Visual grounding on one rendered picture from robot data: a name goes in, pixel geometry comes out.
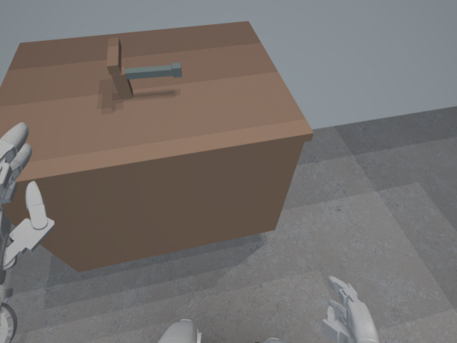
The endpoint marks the left robot hand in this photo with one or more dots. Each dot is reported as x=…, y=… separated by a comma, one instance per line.
x=14, y=156

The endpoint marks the right robot hand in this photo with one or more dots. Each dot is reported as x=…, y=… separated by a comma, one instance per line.
x=351, y=324

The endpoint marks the left robot thigh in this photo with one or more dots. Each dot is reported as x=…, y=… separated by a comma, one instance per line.
x=181, y=332

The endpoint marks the counter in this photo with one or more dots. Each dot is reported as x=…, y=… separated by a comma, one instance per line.
x=135, y=168

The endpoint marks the tap lever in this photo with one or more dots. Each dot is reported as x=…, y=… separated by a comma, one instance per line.
x=154, y=71

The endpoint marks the robot left forearm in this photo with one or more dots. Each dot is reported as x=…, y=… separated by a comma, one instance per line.
x=8, y=319

